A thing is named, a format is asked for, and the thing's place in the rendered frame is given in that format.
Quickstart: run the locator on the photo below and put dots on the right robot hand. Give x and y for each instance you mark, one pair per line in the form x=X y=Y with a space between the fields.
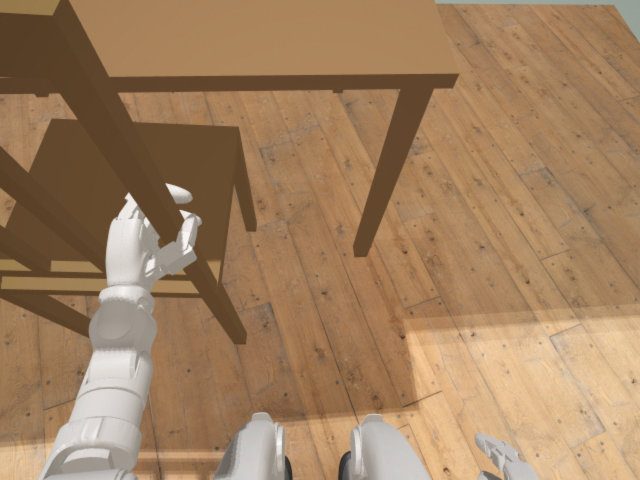
x=505 y=458

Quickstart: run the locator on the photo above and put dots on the table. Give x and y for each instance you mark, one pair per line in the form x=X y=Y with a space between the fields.
x=277 y=45

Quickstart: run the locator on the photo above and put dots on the chair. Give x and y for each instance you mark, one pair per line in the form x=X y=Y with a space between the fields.
x=55 y=240

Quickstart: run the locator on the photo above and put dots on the left robot hand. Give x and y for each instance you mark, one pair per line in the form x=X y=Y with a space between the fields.
x=132 y=239

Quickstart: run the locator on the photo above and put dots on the right robot thigh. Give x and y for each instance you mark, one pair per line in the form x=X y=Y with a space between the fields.
x=380 y=452

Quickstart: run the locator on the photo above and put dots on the robot left forearm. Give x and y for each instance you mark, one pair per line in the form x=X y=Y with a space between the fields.
x=103 y=429

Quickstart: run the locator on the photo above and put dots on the right robot shin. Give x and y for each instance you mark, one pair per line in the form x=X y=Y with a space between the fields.
x=368 y=418

